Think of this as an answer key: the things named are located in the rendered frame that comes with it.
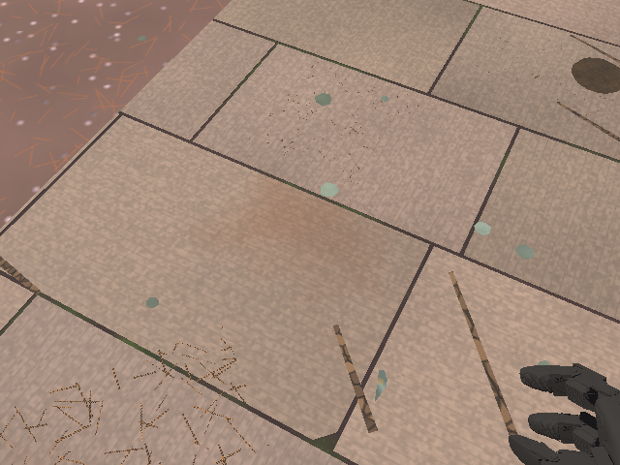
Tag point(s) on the right robot hand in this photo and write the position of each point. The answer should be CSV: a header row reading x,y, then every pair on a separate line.
x,y
597,438

